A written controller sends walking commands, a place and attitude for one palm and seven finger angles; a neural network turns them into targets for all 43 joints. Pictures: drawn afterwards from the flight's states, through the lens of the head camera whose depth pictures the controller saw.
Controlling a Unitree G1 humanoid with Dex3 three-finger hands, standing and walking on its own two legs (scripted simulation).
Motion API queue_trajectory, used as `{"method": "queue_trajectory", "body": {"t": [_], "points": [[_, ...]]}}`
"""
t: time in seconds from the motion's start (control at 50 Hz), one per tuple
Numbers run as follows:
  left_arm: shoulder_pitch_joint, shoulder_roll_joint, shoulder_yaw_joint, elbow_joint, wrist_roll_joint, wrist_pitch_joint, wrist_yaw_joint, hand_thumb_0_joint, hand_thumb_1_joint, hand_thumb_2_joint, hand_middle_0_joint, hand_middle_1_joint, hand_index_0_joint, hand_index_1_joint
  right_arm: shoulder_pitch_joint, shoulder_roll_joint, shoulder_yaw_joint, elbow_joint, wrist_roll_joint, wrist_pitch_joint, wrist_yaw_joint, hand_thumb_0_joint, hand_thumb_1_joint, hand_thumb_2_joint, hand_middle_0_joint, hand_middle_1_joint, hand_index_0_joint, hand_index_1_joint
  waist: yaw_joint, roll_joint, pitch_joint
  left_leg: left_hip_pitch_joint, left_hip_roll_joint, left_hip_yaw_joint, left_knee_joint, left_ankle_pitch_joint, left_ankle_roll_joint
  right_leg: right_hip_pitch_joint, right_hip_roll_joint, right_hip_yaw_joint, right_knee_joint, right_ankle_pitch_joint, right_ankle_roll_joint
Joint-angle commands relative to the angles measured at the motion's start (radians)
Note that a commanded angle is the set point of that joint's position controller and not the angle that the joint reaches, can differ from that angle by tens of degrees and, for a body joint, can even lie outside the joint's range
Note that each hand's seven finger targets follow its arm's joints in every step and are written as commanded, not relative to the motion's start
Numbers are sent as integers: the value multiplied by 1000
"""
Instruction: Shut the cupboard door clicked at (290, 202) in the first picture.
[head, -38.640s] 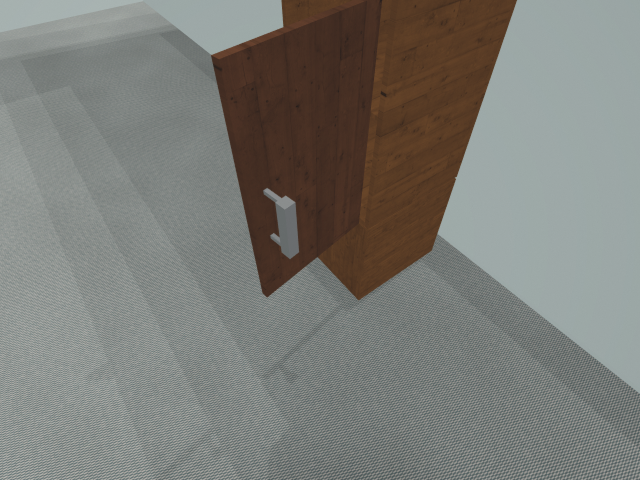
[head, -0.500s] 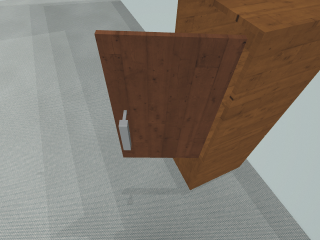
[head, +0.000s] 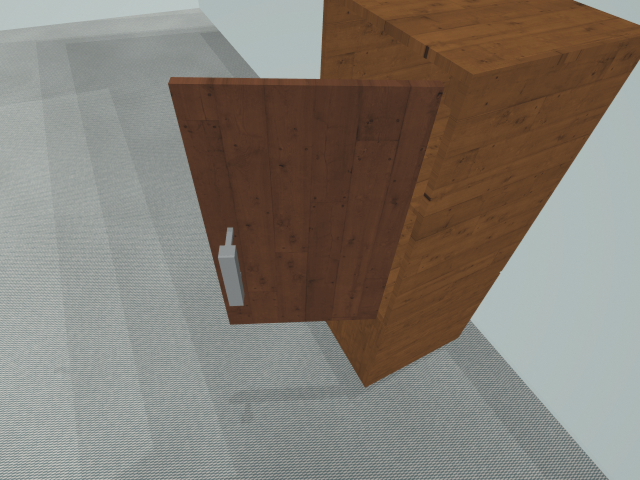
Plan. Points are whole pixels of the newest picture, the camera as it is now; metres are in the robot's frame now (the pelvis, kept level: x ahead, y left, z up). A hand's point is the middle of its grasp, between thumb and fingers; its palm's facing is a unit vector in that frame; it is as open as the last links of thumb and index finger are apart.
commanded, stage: look again from close up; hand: left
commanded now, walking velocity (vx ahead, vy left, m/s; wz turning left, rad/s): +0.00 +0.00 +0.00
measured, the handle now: (233, 267) +0.48 +0.18 -0.09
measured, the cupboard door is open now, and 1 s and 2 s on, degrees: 66 66 66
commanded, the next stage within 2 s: raise the hand and make a fist in 0.60 s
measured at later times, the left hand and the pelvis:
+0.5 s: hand out of the picture +0.02 +0.20 -0.18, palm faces +0.01 -0.97 -0.24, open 7.3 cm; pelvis +0.01 +0.02 -0.01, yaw +0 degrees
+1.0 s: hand (179, 415) +0.20 +0.18 -0.02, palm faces +0.12 -0.99 +0.01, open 6.7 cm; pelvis -0.02 -0.01 -0.07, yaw +1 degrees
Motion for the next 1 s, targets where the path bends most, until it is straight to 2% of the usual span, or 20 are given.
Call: {"method": "queue_trajectory", "body": {"t": [0.0,0.04,0.06,0.08,0.1,0.16,0.22,0.34,0.66,0.68,0.7,0.72,0.74,0.76,0.78,0.82,0.84,0.88,0.92,0.98], "points": [[57,80,15,-18,1,-21,7,0,900,900,-200,-300,-200,-300,32,-88,-14,-39,2,-21,-13,0,-900,-900,200,300,200,300,8,29,47,28,65,-86,-76,-18,8,-107,-100,97,-115,-4,-27],[68,75,15,-14,3,-22,9,0,900,900,-200,-300,-200,-300,37,-86,-14,-37,6,-24,-15,0,-900,-900,200,300,200,300,11,18,41,32,72,-89,-74,2,12,-91,-95,86,-110,25,-25],[123,92,-1,2,27,-64,47,0,900,900,-200,-300,-200,-300,-79,-107,-4,-103,5,-51,0,0,-900,-900,200,300,200,300,41,132,58,-27,81,-47,153,157,-5,-114,-154,112,-68,386,-21],[82,152,12,-44,12,-67,38,0,900,900,-200,-300,-200,-300,-3,-55,-3,-129,4,-40,5,0,-900,-900,200,300,200,300,-23,126,-27,-8,48,-67,111,-55,2,-109,-176,131,-50,170,-48],[51,134,9,-54,11,-61,29,0,900,900,-200,-300,-200,-300,14,-69,-9,-119,0,-42,3,0,-900,-900,200,300,200,300,-19,193,-11,-14,53,-78,74,-47,13,-136,-137,102,-13,18,-58],[92,96,2,-47,13,-56,22,0,900,900,-200,-300,-200,-300,35,-83,-3,-135,0,-48,1,0,-900,-900,200,300,200,300,-4,116,-35,-44,76,-116,58,2,38,-106,-81,62,22,-9,-50],[83,72,-6,-49,13,-48,19,0,900,900,-200,-300,-200,-300,29,-103,-11,-149,0,-45,0,0,-900,-900,200,300,200,300,-4,-3,27,-66,73,-126,32,-67,43,-160,-74,66,24,-67,-42],[82,99,-3,-61,16,-46,18,0,900,900,-200,-300,-200,-300,-4,-116,-11,-138,1,-46,3,0,-900,-900,200,300,200,300,6,-6,91,-66,67,-118,-10,-55,48,-191,-79,70,23,-37,-33],[41,172,6,-70,12,-46,12,0,900,900,-200,-300,-200,-300,-90,-163,-11,-113,3,-50,-1,0,-900,-900,200,300,200,300,17,31,1,34,71,-80,13,105,41,-113,-106,86,2,151,-23],[113,141,6,-53,23,-57,49,0,900,900,-200,-300,-200,-300,-142,-159,-11,-181,12,-48,4,0,-900,-900,200,300,200,300,38,-45,48,-35,92,-55,207,173,15,-130,-151,132,-29,432,4],[-790,782,482,-1673,-88,-340,69,0,900,900,-200,-300,-200,-300,-39,-351,-61,-425,24,-233,-83,0,-900,-900,200,300,200,300,-115,68,-359,310,26,-70,218,318,45,-142,-50,-16,225,500,-11],[-27,210,53,-1266,-115,-247,56,0,900,900,-218,-320,-218,-320,-126,-222,-1,-439,69,-309,-105,0,-900,-900,200,300,200,300,-7,422,-484,385,33,-56,153,464,38,-238,-1,-85,319,202,-1],[-23,221,108,-1282,-168,-204,93,0,900,900,-237,-340,-237,-340,-131,-215,-2,-415,56,-335,-91,0,-900,-900,200,300,200,300,27,329,-461,304,54,-63,126,572,-9,-201,-1,-100,229,58,-15],[192,-51,-34,-1044,-155,-107,76,0,900,900,-255,-360,-255,-360,-127,-169,-14,-386,53,-341,-54,0,-900,-900,200,300,200,300,-17,232,-279,165,47,-74,117,432,1,-288,-9,-98,215,33,1],[-50,51,31,-1197,-159,-152,79,0,900,900,-273,-380,-273,-380,-115,-221,-45,-452,53,-345,-34,0,-900,-900,200,300,200,300,-49,186,-140,16,29,-96,151,205,-2,-319,-18,-98,202,53,-1],[108,57,111,-974,-156,-252,42,0,900,900,-310,-420,-310,-420,-166,-209,-59,-493,30,-351,-25,0,-900,-900,200,300,200,300,-31,-39,45,-233,-11,-89,242,-35,5,-471,-16,-125,212,-25,-2],[265,30,141,-840,-170,-308,-1,0,900,900,-328,-440,-328,-440,-188,-198,-68,-524,35,-347,-14,0,-900,-900,200,300,200,300,12,-116,82,-322,-23,-84,292,-57,3,-510,-16,-122,242,-46,-7],[373,-4,173,-808,-230,-480,-120,0,900,900,-365,-480,-365,-480,-213,-192,-82,-566,10,-346,9,0,-900,-900,200,300,200,300,71,-296,-47,-462,-34,-63,431,-79,-8,-584,-12,-109,383,-45,-3],[383,21,207,-835,-284,-642,-260,0,900,900,-402,-520,-402,-520,-226,-198,-96,-606,5,-346,25,0,-900,-900,200,300,200,300,97,-284,-173,-559,-49,-47,539,-108,-20,-598,-26,-58,495,6,3],[323,104,257,-846,-310,-681,-378,0,900,900,-457,-580,-457,-580,-248,-205,-101,-701,23,-331,34,0,-900,-900,200,300,200,300,112,-32,-274,-645,-66,-4,650,-160,-12,-638,-42,23,575,-85,-14]]}}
